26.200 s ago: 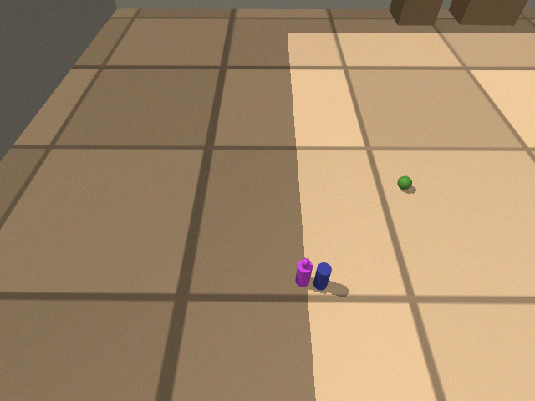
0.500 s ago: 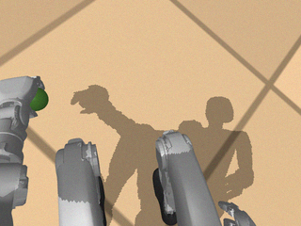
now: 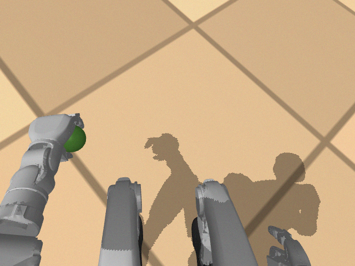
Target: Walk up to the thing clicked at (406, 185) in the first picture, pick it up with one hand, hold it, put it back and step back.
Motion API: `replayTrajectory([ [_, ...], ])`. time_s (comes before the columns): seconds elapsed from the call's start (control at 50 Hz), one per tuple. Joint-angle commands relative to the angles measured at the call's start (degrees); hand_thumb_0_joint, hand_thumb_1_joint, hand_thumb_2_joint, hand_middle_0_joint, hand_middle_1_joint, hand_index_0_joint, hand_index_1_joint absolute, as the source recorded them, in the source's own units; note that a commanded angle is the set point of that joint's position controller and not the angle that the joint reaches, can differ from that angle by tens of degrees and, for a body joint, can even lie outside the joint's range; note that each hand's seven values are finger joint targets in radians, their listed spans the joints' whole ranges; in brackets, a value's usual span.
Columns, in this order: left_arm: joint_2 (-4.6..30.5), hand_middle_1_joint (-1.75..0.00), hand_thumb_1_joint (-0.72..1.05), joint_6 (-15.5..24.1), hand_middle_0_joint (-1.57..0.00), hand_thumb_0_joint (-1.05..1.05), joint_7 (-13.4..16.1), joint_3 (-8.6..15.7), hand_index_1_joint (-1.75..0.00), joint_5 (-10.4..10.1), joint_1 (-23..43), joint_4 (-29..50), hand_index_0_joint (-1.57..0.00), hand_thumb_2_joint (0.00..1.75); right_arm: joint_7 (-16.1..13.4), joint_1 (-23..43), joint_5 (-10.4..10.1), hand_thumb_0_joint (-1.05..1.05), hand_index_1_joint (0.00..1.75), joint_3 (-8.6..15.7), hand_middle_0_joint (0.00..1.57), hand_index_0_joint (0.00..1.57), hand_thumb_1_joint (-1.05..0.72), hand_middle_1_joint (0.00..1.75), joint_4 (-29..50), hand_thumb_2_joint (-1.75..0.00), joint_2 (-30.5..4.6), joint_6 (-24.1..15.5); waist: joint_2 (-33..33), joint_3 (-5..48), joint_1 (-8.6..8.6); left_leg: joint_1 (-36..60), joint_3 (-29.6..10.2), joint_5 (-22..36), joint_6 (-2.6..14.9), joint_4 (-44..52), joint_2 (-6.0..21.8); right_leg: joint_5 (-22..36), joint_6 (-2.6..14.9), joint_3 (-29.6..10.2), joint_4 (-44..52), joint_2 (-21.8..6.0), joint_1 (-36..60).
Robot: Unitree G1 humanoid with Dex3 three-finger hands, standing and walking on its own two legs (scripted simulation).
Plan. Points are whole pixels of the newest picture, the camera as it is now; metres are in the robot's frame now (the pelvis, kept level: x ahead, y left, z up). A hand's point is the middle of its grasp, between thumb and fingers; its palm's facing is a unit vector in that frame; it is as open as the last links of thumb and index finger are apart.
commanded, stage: lift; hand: left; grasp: from above
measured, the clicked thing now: (71, 138) +0.41 +0.27 -0.11
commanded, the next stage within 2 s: hold in 1.04 s
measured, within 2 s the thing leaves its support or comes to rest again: neither
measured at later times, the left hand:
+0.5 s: hand (15, 130) +0.35 +0.27 +0.09, palm faces -0.47 -0.11 -0.88, open 9.2 cm
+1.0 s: hand (1, 84) +0.38 +0.25 +0.17, palm faces -0.46 -0.12 -0.88, open 9.2 cm
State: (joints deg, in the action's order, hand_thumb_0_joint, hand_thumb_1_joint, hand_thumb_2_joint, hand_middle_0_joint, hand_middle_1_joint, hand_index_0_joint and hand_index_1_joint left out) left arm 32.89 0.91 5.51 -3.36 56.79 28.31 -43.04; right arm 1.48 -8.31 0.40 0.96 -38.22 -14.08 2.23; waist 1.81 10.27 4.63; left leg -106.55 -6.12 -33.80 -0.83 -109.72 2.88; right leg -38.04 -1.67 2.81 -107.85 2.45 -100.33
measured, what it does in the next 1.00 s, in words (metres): rises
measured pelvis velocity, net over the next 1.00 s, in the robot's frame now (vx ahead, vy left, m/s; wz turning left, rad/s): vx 0.08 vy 0.01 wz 0.06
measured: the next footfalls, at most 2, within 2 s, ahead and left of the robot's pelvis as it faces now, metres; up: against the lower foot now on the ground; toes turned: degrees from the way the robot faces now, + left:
none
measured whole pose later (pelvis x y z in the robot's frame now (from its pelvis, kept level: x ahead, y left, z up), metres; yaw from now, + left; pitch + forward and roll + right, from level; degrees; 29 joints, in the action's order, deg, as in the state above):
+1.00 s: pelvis +0.08 +0.01 +0.26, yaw +4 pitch +11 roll -1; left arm 22.4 -2.4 7.8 -10.4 56.3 17.4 -47.3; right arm -2.2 -15.1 -1.7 2.3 -42.6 -13.9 -0.1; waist 1.6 4.5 3.5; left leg -36.9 0.3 -20.6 -0.5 -46.9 2.5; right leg -22.8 -1.3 -1.3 -45.2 0.5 -33.1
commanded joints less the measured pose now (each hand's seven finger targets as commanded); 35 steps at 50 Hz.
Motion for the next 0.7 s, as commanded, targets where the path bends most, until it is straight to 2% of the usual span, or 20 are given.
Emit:
replayTrajectory([
  [0.0, 13.08, -0.79, 0.49, -1.22, -0.85, 0.00, 1.66, 4.23, -0.76, -1.26, 15.24, 16.05, -0.88, 0.73, -1.92, -5.29, -0.82, 0.00, 0.30, 3.99, 0.20, 0.20, -0.91, 0.30, 4.31, -0.90, -10.67, -1.18, 9.61, 32.64, -0.02, 36.94, 2.99, 0.67, 1.77, 22.44, -1.37, 5.21, 3.08, 0.89, 22.34, 1.28, 19.83],
  [0.06, 12.97, -0.78, 0.48, -2.09, -0.84, 0.00, 1.63, 4.73, -0.74, -1.00, 11.94, 17.54, -0.88, 0.70, -2.63, -4.56, -1.47, 0.00, 0.30, 3.59, 0.20, 0.20, -0.91, 0.30, 4.23, -0.90, -10.21, -1.12, 8.88, 31.25, -0.43, 41.07, 3.18, 2.01, 1.75, 26.45, -1.46, 6.63, 2.98, 0.53, 26.12, 1.10, 24.33],
  [0.12, 11.57, -0.80, 0.47, -2.68, -0.83, 0.00, 1.98, 3.90, -0.76, -0.80, 12.28, 18.64, -0.87, 0.72, -3.24, -4.56, -1.83, 0.00, 0.30, 3.25, 0.20, 0.20, -0.91, 0.30, 3.64, -0.90, -9.64, -1.24, 8.12, 29.42, 0.42, 45.55, 3.80, 3.78, 1.77, 30.09, -1.63, 8.08, 2.87, -0.20, 30.78, 0.96, 29.09],
  [0.16, 10.19, -0.79, 0.43, -3.04, -0.80, 0.00, 1.92, 3.32, -0.75, -0.68, 9.11, 15.77, -0.84, 0.69, -3.64, -4.35, -2.05, 0.00, 0.30, 2.98, 0.20, 0.20, -0.91, 0.30, 3.19, -0.90, -9.44, -1.46, 7.63, 25.16, 0.13, 48.18, 2.85, 2.65, 1.45, 34.36, -1.40, 7.55, 2.81, -0.08, 33.02, 0.86, 30.74],
  [0.18, 9.31, -0.78, 0.43, -3.09, -0.80, 0.00, 1.74, 2.36, -0.75, -0.65, 9.98, 16.58, -0.84, 0.71, -3.84, -4.35, -2.18, 0.00, 0.30, 3.06, 0.20, 0.20, -0.91, 0.30, 3.11, -0.90, -9.42, -1.59, 7.83, 24.09, 0.33, 49.81, 2.80, 2.69, 1.38, 36.12, -1.25, 7.75, 2.86, -0.09, 34.40, 0.87, 31.60],
  [0.2, 10.32, -0.79, 0.43, -3.07, -0.80, 0.00, 1.85, 3.03, -0.76, -0.33, 9.86, 16.32, -0.83, 0.72, -4.05, -4.43, -2.26, 0.00, 0.30, 3.08, 0.20, 0.20, -0.91, 0.30, 2.97, -0.90, -9.40, -1.74, 7.37, 23.51, 0.02, 51.35, 2.81, 2.82, 1.33, 37.74, -1.35, 7.80, 2.90, -0.25, 36.16, 0.94, 33.46],
  [0.22, 9.63, -0.81, 0.44, -3.14, -0.80, 0.00, 1.74, 2.71, -0.77, -0.20, 8.69, 14.29, -0.84, 0.71, -4.16, -4.35, -2.31, 0.00, 0.30, 2.96, 0.20, 0.20, -0.91, 0.30, 2.63, -0.90, -9.15, -1.91, 6.44, 21.33, 0.11, 51.47, 2.94, 2.98, 1.33, 39.00, -1.36, 7.97, 2.89, -0.53, 37.51, 0.86, 34.46],
  [0.24, 7.35, -0.79, 0.44, -3.00, -0.81, 0.00, 1.42, 1.03, -0.76, -0.44, 8.44, 13.89, -0.84, 0.73, -4.24, -4.52, -2.31, 0.00, 0.30, 2.96, 0.20, 0.20, -0.91, 0.30, 2.45, -0.90, -8.92, -2.22, 6.39, 19.90, 0.67, 52.10, 3.00, 3.62, 1.32, 39.97, -1.25, 8.67, 2.87, -0.67, 38.64, 0.79, 35.53],
  [0.28, 6.94, -0.83, 0.47, -2.97, -0.82, 0.00, 1.11, 0.92, -0.80, -0.65, 6.28, 12.23, -0.86, 0.77, -4.42, -4.53, -2.48, 0.00, 0.30, 3.00, 0.20, 0.20, -0.91, 0.30, 2.63, -0.90, -8.84, -2.89, 5.83, 18.70, -0.18, 54.43, 2.97, 4.29, 1.21, 42.98, -1.29, 9.15, 2.94, -0.95, 41.26, 0.81, 38.62],
  [0.36, 3.84, -0.84, 0.48, -2.33, -0.82, 0.00, 0.94, -1.38, -0.79, -0.55, 4.64, 11.58, -0.86, 0.72, -4.62, -4.93, -2.69, 0.00, 0.30, 3.15, 0.20, 0.20, -0.91, 0.30, 2.96, -0.90, -8.32, -3.85, 5.77, 18.21, -0.57, 60.37, 3.07, 7.20, 0.87, 47.97, -1.45, 11.90, 3.12, -1.16, 45.84, 0.91, 44.07],
  [0.4, 4.35, -0.84, 0.48, -1.83, -0.81, 0.00, 1.42, -0.91, -0.79, -0.45, 4.72, 12.17, -0.86, 0.71, -4.88, -5.58, -2.72, 0.00, 0.30, 3.27, 0.20, 0.20, -0.91, 0.30, 2.83, -0.90, -8.24, -4.24, 4.95, 18.25, -0.54, 62.27, 3.43, 9.61, 0.91, 49.69, -1.66, 13.83, 3.04, -1.39, 48.40, 1.08, 47.42],
  [0.46, 3.71, -0.81, 0.49, -1.43, -0.82, 0.00, 3.10, -1.49, -0.77, -0.17, 7.83, 11.05, -0.87, 0.68, -4.98, -6.21, -2.69, 0.00, 0.30, 3.09, 0.20, 0.20, -0.91, 0.30, 2.36, -0.90, -8.10, -4.80, 4.37, 15.66, 0.09, 65.14, 4.30, 10.56, 0.97, 52.75, -1.95, 14.97, 2.98, -1.95, 52.05, 0.90, 50.09],
  [0.5, 3.90, -0.85, 0.48, -1.17, -0.81, 0.00, 4.36, -0.93, -0.80, 0.32, 8.89, 10.70, -0.85, 0.72, -4.97, -6.48, -2.53, 0.00, 0.30, 3.32, 0.20, 0.20, -0.90, 0.30, 1.87, -0.90, -8.29, -5.17, 5.49, 15.51, -0.38, 68.41, 3.92, 10.86, 0.65, 55.42, -1.65, 15.39, 2.99, -1.87, 53.40, 0.84, 51.44],
  [0.54, 2.97, -0.84, 0.47, -1.35, -0.81, 0.00, 5.47, -1.62, -0.80, 1.10, 9.53, 9.60, -0.85, 0.73, -4.86, -7.12, -2.34, 0.00, 0.30, 3.32, 0.20, 0.20, -0.90, 0.30, 1.24, -0.90, -8.33, -5.30, 5.42, 15.26, -0.23, 71.19, 3.81, 12.86, 0.45, 57.15, -1.50, 16.92, 3.03, -1.85, 54.92, 0.66, 53.06],
  [0.58, 4.12, -0.85, 0.51, -1.73, -0.83, 0.00, 6.37, -1.09, -0.80, 1.38, 11.07, 10.03, -0.87, 0.73, -4.87, -7.04, -2.27, 0.00, 0.30, 3.43, 0.20, 0.20, -0.90, 0.30, 1.03, -0.90, -8.37, -5.32, 5.75, 15.69, -0.56, 73.48, 4.58, 15.79, 0.44, 58.54, -1.81, 19.20, 2.92, -2.09, 57.22, 0.61, 56.21],
  [0.6, 4.43, -0.85, 0.50, -2.06, -0.83, 0.00, 6.71, -0.58, -0.81, 1.30, 10.05, 9.15, -0.87, 0.75, -4.80, -7.19, -2.25, 0.00, 0.30, 3.40, 0.20, 0.20, -0.90, 0.30, 0.97, -0.90, -8.32, -5.26, 5.07, 15.55, -0.69, 74.42, 4.86, 16.93, 0.53, 59.16, -2.00, 20.16, 2.72, -2.26, 58.47, 0.52, 57.97],
  [0.66, 2.63, -0.87, 0.54, -3.10, -0.87, 0.00, 6.81, -1.43, -0.84, 0.84, 8.17, 6.82, -0.91, 0.81, -4.48, -7.43, -2.16, 0.00, 0.30, 3.47, 0.20, 0.20, -0.90, 0.30, 0.62, -0.90, -8.38, -5.09, 3.56, 14.61, -0.87, 76.91, 5.23, 20.15, 0.60, 61.06, -2.26, 23.42, 2.50, -2.53, 60.74, 0.29, 61.04],
  [0.68, 2.89, -0.87, 0.55, -3.49, -0.88, 0.00, 6.83, -1.02, -0.84, 0.75, 7.58, 6.30, -0.91, 0.82, -4.49, -7.50, -2.28, 0.00, 0.30, 3.43, 0.20, 0.20, -0.90, 0.30, 0.55, -0.90, -8.44, -5.01, 2.55, 14.62, -1.16, 77.42, 4.95, 21.31, 0.63, 61.64, -2.31, 24.42, 2.37, -2.69, 61.44, 0.29, 62.54],
])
